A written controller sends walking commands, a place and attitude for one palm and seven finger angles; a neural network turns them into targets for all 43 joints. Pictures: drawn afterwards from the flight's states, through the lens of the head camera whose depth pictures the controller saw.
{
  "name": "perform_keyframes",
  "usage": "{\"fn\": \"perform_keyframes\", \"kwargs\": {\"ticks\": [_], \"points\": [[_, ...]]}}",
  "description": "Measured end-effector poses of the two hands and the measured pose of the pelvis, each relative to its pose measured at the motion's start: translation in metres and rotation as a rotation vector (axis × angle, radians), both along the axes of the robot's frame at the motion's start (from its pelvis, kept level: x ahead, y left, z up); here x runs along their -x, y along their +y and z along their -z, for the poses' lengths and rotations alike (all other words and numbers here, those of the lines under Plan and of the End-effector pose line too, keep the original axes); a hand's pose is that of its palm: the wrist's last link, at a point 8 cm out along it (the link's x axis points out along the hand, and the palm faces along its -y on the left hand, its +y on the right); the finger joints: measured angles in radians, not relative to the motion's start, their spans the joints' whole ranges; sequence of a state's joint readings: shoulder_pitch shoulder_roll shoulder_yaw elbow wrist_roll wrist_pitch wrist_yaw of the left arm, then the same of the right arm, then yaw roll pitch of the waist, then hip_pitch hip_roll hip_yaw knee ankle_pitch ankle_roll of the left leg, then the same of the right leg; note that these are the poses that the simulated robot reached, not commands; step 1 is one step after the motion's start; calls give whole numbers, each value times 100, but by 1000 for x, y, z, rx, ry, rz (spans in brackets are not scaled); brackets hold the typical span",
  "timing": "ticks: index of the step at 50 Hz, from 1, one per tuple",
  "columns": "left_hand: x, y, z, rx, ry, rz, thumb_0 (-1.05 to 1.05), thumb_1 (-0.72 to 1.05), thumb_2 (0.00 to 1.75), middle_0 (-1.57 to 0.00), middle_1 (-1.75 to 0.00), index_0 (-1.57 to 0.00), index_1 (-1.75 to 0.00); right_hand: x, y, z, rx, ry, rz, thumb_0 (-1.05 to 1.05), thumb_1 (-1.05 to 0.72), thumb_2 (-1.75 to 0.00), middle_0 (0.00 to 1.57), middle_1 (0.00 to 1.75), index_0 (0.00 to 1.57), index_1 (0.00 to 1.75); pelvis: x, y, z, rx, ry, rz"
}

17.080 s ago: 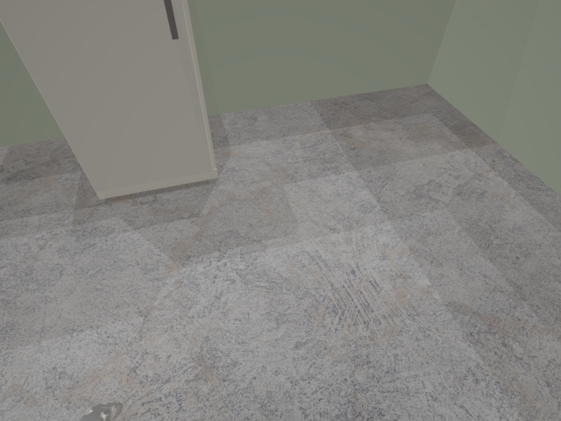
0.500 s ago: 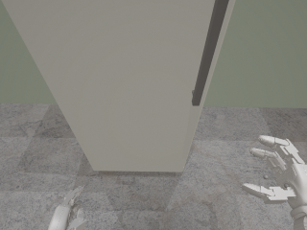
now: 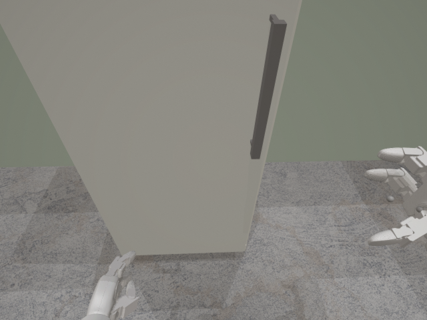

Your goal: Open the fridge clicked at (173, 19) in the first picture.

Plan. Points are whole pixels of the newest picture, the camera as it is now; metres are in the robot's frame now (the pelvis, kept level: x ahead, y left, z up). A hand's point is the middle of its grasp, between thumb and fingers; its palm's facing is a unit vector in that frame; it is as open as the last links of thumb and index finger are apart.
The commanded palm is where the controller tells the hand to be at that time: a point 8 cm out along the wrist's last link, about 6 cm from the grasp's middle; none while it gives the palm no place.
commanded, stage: raise the hand to about handle height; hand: right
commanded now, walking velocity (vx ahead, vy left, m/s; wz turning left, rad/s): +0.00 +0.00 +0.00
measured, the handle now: (262, 97) +0.54 -0.12 +0.17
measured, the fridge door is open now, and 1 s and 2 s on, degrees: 0 0 0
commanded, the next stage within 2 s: move the hooked fingers beside the handle in 0.60 s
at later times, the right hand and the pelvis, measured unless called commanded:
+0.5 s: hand (368, 189) +0.28 -0.24 +0.16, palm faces +0.08 +1.00 -0.06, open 14.0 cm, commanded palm +0.24 -0.28 +0.16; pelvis +0.00 +0.03 +0.00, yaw +1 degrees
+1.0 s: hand (343, 169) +0.32 -0.22 +0.16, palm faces +0.03 +1.00 -0.03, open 14.0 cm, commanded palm +0.29 -0.27 +0.16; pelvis +0.01 +0.03 +0.00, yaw +1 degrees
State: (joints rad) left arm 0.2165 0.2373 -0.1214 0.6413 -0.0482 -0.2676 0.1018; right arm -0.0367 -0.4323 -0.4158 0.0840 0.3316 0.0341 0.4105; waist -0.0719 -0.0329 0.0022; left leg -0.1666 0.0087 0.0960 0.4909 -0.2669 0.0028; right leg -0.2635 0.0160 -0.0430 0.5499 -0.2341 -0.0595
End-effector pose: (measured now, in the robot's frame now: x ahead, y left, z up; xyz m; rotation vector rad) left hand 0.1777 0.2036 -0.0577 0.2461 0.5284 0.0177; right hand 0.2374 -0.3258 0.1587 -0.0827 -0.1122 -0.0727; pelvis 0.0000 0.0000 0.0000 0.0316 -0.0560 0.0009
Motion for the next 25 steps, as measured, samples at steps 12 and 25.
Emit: {"fn": "perform_keyframes", "kwargs": {"ticks": [12, 25], "points": [[13, 31, 4, 2, 32, -48, 2, 90, 90, -20, -30, -20, -30, -14, 9, -8, -17, 78, -37, -1, 50, -30, 29, 120, 30, 120, 4, 15, -4, 11, -6, -5], [7, 57, -1, -1, -3, -75, 2, 91, 90, -20, -30, -20, -30, -14, 31, -6, -25, 63, 3, -1, 50, -30, 30, 120, 30, 120, 1, 32, -4, 18, -17, -14]]}}
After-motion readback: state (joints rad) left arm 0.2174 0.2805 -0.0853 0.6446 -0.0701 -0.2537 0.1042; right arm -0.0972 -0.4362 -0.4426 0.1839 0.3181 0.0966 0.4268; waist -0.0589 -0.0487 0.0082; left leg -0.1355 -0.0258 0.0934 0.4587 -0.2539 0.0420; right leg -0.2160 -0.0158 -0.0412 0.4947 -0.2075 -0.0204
